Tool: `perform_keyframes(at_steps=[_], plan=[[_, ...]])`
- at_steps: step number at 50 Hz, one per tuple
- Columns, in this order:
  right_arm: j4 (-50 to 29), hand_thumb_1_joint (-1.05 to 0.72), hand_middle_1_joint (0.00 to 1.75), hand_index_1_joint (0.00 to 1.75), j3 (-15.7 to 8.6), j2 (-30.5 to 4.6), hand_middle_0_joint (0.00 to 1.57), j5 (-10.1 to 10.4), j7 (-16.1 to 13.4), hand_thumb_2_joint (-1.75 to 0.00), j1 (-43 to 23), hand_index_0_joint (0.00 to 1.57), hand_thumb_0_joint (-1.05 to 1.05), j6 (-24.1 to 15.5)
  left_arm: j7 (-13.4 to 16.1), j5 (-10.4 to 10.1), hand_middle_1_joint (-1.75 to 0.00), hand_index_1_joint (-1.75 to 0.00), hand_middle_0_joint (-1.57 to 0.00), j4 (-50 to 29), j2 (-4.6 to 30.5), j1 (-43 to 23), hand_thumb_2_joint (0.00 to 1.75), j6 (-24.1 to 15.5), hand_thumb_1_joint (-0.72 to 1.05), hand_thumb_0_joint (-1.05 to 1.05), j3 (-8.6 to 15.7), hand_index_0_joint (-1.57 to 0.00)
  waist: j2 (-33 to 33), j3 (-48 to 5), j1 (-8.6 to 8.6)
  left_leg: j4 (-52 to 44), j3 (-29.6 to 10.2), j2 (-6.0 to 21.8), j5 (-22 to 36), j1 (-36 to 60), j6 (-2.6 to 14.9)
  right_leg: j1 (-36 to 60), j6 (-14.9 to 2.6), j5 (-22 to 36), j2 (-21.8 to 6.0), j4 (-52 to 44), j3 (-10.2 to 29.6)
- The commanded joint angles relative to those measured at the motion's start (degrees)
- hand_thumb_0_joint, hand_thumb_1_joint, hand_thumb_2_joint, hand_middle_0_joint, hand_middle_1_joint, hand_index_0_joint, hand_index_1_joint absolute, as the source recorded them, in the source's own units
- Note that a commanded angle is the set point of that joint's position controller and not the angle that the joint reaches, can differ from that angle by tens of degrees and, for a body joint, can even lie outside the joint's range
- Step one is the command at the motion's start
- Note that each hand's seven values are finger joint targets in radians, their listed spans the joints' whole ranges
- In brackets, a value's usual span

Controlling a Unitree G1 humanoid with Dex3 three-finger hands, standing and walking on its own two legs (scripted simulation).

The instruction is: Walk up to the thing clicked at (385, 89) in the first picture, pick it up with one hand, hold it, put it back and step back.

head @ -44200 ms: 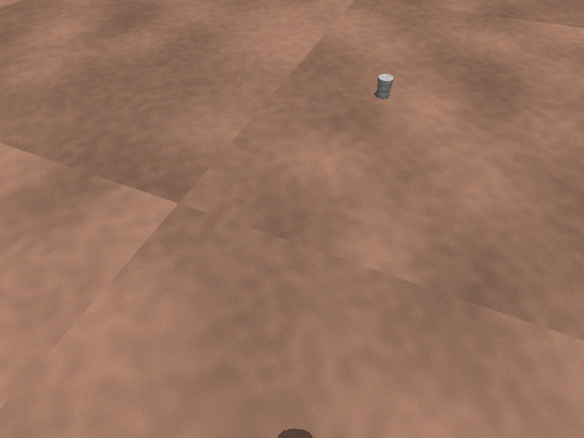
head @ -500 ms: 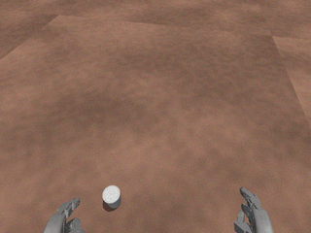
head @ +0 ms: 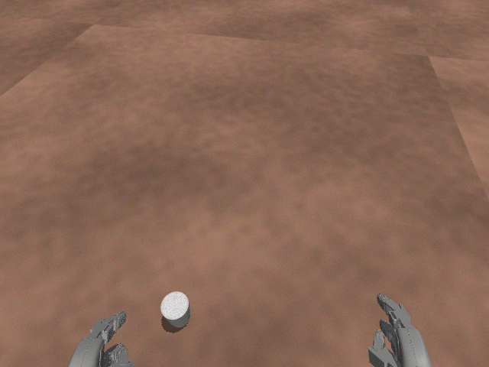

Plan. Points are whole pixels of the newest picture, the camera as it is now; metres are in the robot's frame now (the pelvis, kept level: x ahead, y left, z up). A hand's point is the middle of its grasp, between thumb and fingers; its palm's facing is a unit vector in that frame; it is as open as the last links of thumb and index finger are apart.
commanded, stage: stand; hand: left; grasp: from above
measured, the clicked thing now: (177, 311) +0.45 +0.23 -0.65
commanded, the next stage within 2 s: none
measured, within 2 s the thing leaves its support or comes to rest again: neither
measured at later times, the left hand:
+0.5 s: hand out of the picture +0.07 +0.24 -0.11, palm faces +0.04 -0.94 -0.33, open 7.4 cm
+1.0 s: hand out of the picture +0.01 +0.24 -0.10, palm faces +0.04 -0.94 -0.34, open 7.3 cm
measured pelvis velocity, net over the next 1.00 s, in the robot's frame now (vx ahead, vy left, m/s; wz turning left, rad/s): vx -0.02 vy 0.00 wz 0.01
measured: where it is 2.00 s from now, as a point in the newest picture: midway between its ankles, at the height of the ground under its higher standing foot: outside the picture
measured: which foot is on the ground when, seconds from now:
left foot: down 0.00-1.00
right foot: down 0.00-1.00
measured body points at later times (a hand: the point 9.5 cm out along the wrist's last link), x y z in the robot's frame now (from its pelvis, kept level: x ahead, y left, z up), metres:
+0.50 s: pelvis -0.01 +0.01 +0.04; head +0.00 +0.01 +0.49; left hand +0.06 +0.29 -0.08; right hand +0.07 -0.28 -0.09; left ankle +0.00 +0.13 -0.68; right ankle +0.01 -0.14 -0.68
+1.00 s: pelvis -0.02 +0.00 +0.06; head -0.03 -0.01 +0.51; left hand +0.01 +0.29 -0.07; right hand +0.04 -0.28 -0.08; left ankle +0.00 +0.13 -0.68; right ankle +0.01 -0.14 -0.68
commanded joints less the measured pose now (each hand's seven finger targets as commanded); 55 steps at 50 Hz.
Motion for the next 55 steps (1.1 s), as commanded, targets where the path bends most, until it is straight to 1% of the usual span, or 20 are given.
perform_keyframes(at_steps=[1, 2, 3, 4, 5, 6, 8, 9, 12, 14, 17, 22, 27, 31, 33, 35, 39, 43, 49, 55], plan=[[-9.43, -0.90, 0.30, 0.30, -3.32, -7.26, 0.20, 0.06, -1.00, -0.90, -3.84, 0.20, 0.00, -3.67, 0.59, 0.10, -0.30, -0.30, -0.20, -11.32, 5.93, -0.34, 0.90, -2.66, 0.90, 0.00, 3.35, -0.20, -0.46, -4.17, -0.33, -10.11, 1.85, -1.99, 10.39, 4.27, 2.10, 3.62, -1.19, 8.71, 1.73, -9.40, -1.42], [-9.31, -0.90, 0.30, 0.30, -3.34, -7.16, 0.20, 0.11, -1.01, -0.90, -3.72, 0.20, 0.00, -3.71, 0.59, 0.02, -0.30, -0.30, -0.20, -11.45, 5.98, -0.28, 0.90, -2.58, 0.90, 0.00, 3.45, -0.20, -0.28, -5.19, -0.21, -9.73, 2.02, -2.01, 11.51, 4.57, 2.08, 3.99, -1.24, 9.66, 1.73, -9.18, -1.25], [5.47, -0.90, 0.30, 0.30, -5.46, -13.57, 0.20, -7.22, 2.41, -0.90, -7.77, 0.20, 0.00, 2.82, 2.98, 6.82, -0.30, -0.30, -0.20, 8.65, 11.68, -17.69, 0.90, -14.95, 0.90, 0.00, 3.57, -0.20, -3.34, 8.89, 4.18, -13.71, 0.02, -0.15, 21.86, 6.11, 4.53, 13.68, -3.46, 10.55, -2.50, -11.34, 3.13], [6.04, -0.90, 0.30, 0.30, -6.30, -14.19, 0.20, -7.31, 4.01, -0.90, -7.82, 0.20, 0.00, 5.14, 2.67, 6.99, -0.30, -0.30, -0.20, 19.07, 12.37, -12.59, 0.90, -18.68, 0.90, 0.00, 4.54, -0.20, -4.91, 3.50, 3.88, -14.01, 1.45, -0.28, 22.19, 10.58, 5.25, 15.14, -5.40, 10.26, -3.26, -12.31, 6.31], [5.36, -0.90, 0.30, 0.30, -6.17, -14.05, 0.20, -7.17, 5.13, -0.90, -7.20, 0.20, 0.00, 6.33, 2.45, 7.59, -0.30, -0.30, -0.20, 22.01, 12.80, -11.73, 0.90, -20.50, 0.90, 0.00, 4.43, -0.20, -6.43, 2.69, 3.16, -14.05, 1.30, -0.78, 20.92, 12.56, 5.26, 14.13, -6.15, 9.63, -3.88, -13.27, 7.94], [4.94, -0.90, 0.30, 0.30, -6.15, -14.19, 0.20, -7.27, 5.83, -0.90, -6.19, 0.20, 0.00, 7.17, 2.03, 7.45, -0.30, -0.30, -0.20, 23.26, 12.88, -13.41, 0.90, -21.54, 0.90, 0.00, 3.88, -0.20, -4.30, 3.87, 1.94, -15.55, 0.09, -0.83, 18.26, 12.51, 5.05, 12.22, -6.04, 8.27, -3.09, -13.51, 7.71], [7.52, -0.90, 0.30, 0.30, -5.75, -12.69, 0.20, -4.31, 7.76, -0.90, -6.25, 0.20, 0.00, 7.65, 1.50, 6.84, -0.30, -0.30, -0.20, 27.88, 12.95, -15.14, 0.90, -23.24, 0.90, 0.00, 3.33, -0.20, -1.34, 2.09, 3.27, -18.31, -0.64, -0.77, 17.26, 15.70, 5.24, 17.02, -4.85, 11.83, -3.71, -12.58, 6.25], [8.37, -0.90, 0.30, 0.30, -6.17, -12.92, 0.20, -3.73, 8.27, -0.90, -7.27, 0.20, 0.00, 7.99, 1.40, 6.62, -0.30, -0.30, -0.20, 30.04, 12.60, -15.05, 0.90, -23.32, 0.90, 0.00, 3.42, -0.20, -3.59, 2.46, 4.10, -18.26, -0.01, -0.97, 17.35, 16.69, 4.86, 16.71, -4.88, 12.40, -4.08, -13.72, 7.03], [10.82, -0.90, 0.30, 0.30, -6.68, -12.11, 0.20, -3.08, 8.92, -0.90, -7.98, 0.20, 0.00, 9.08, 1.57, 5.98, -0.30, -0.30, -0.20, 37.08, 12.78, -16.76, 0.90, -24.35, 0.90, 0.00, 3.54, -0.20, -6.21, 2.53, 3.69, -18.37, 0.41, -1.55, 16.15, 18.36, 4.58, 17.85, -4.30, 12.26, -5.46, -18.12, 8.05], [12.78, -0.90, 0.30, 0.30, -6.63, -12.42, 0.20, -3.37, 9.03, -0.90, -7.03, 0.20, 0.00, 9.54, 1.55, 5.88, -0.30, -0.30, -0.20, 40.66, 12.90, -18.48, 0.90, -25.31, 0.90, 0.00, 3.59, -0.20, -4.96, 2.36, 2.93, -19.99, 0.04, -0.82, 18.22, 21.03, 4.74, 19.02, -3.76, 15.04, -5.50, -18.27, 7.64], [15.26, -0.90, 0.30, 0.30, -6.96, -13.02, 0.20, -3.61, 8.96, -0.90, -7.71, 0.20, 0.00, 10.23, 1.70, 5.88, -0.30, -0.30, -0.20, 45.47, 12.76, -18.90, 0.90, -25.97, 0.90, 0.00, 3.58, -0.20, -2.30, 6.41, 3.38, -24.25, -2.13, 0.11, 16.26, 21.19, 4.97, 18.54, -3.23, 12.00, -4.57, -20.51, 6.25], [19.02, -0.90, 0.30, 0.30, -6.96, -14.11, 0.20, -3.13, 8.44, -0.90, -7.74, 0.20, 0.00, 10.64, 1.74, 5.18, -0.30, -0.30, -0.20, 52.92, 12.53, -17.61, 0.90, -26.37, 0.90, 0.00, 3.32, -0.20, -0.11, 6.71, 3.87, -28.65, -4.02, 1.92, 22.57, 24.58, 4.82, 23.58, -2.76, 17.97, -3.99, -22.21, 4.76], [22.31, -0.90, 0.30, 0.30, -6.59, -14.30, 0.20, -2.53, 7.97, -0.90, -7.67, 0.20, 0.00, 11.43, 1.77, 4.98, -0.30, -0.30, -0.20, 58.89, 13.44, -18.08, 0.90, -26.49, 0.90, 0.00, 2.94, -0.20, -2.01, 9.91, 3.29, -33.29, -3.54, 1.81, 19.03, 25.69, 3.93, 26.36, -2.78, 16.65, -4.79, -28.21, 5.64], [24.41, -0.90, 0.30, 0.30, -6.39, -14.52, 0.20, -2.31, 8.10, -0.90, -8.08, 0.20, 0.00, 12.04, 1.66, 5.05, -0.30, -0.30, -0.20, 62.18, 13.83, -18.95, 0.90, -26.56, 0.90, 0.00, 2.72, -0.20, -2.10, 12.65, 3.17, -36.80, -3.78, 1.83, 13.30, 25.85, 3.66, 27.57, -2.39, 11.97, -4.82, -32.20, 5.58], [25.17, -0.90, 0.30, 0.30, -6.41, -14.81, 0.20, -2.23, 8.08, -0.90, -8.42, 0.20, 0.00, 12.07, 1.62, 5.00, -0.30, -0.30, -0.20, 63.63, 13.75, -18.85, 0.90, -26.54, 0.90, 0.00, 2.48, -0.20, -1.21, 12.30, 3.30, -38.16, -4.02, 2.26, 13.94, 27.18, 3.55, 28.25, -2.18, 13.35, -4.74, -32.84, 5.19], [25.90, -0.90, 0.30, 0.30, -6.42, -15.15, 0.20, -2.21, 8.18, -0.90, -7.90, 0.20, 0.00, 12.27, 1.44, 5.04, -0.30, -0.30, -0.20, 64.85, 13.96, -19.22, 0.90, -26.47, 0.90, 0.00, 2.40, -0.20, -0.91, 14.16, 2.91, -40.51, -4.54, 2.36, 8.64, 25.57, 3.29, 28.44, -1.87, 10.16, -4.27, -33.76, 5.10], [26.83, -0.90, 0.30, 0.30, -6.37, -14.84, 0.20, -2.07, 8.34, -0.90, -8.45, 0.20, 0.00, 12.33, 1.25, 4.97, -0.30, -0.30, -0.20, 66.74, 14.28, -18.72, 0.90, -26.72, 0.90, 0.00, 2.30, -0.20, -1.23, 13.19, 3.15, -41.30, -4.25, 2.66, 10.03, 27.47, 3.26, 29.24, -1.88, 11.36, -4.81, -34.90, 5.44], [27.61, -0.90, 0.30, 0.30, -6.22, -14.97, 0.20, -2.04, 8.57, -0.90, -8.78, 0.20, 0.00, 12.47, 1.13, 4.97, -0.30, -0.30, -0.20, 67.99, 14.61, -18.86, 0.90, -26.75, 0.90, 0.00, 2.19, -0.20, -1.23, 14.89, 3.34, -41.86, -4.23, 2.47, 8.24, 26.69, 3.10, 28.75, -1.65, 9.26, -4.71, -36.32, 5.55], [28.39, -0.90, 0.30, 0.30, -5.91, -15.05, 0.20, -1.85, 8.82, -0.90, -8.53, 0.20, 0.00, 12.56, 1.10, 5.02, -0.30, -0.30, -0.20, 68.76, 15.76, -20.17, 0.90, -26.85, 0.90, 0.00, 2.13, -0.20, -3.74, 14.50, 2.74, -41.12, -3.44, 2.11, 11.58, 28.84, 2.94, 27.09, -1.78, 6.43, -5.62, -38.56, 6.68], [29.44, -0.90, 0.30, 0.30, -5.39, -15.11, 0.20, -1.83, 8.86, -0.90, -7.87, 0.20, 0.00, 12.30, 0.96, 4.34, -0.30, -0.30, -0.20, 69.42, 15.97, -20.79, 0.90, -27.07, 0.90, 0.00, 1.99, -0.20, -2.45, 12.89, 2.64, -40.94, -2.64, 2.51, 16.25, 30.32, 2.79, 29.39, -2.02, 11.31, -6.02, -38.52, 7.02]])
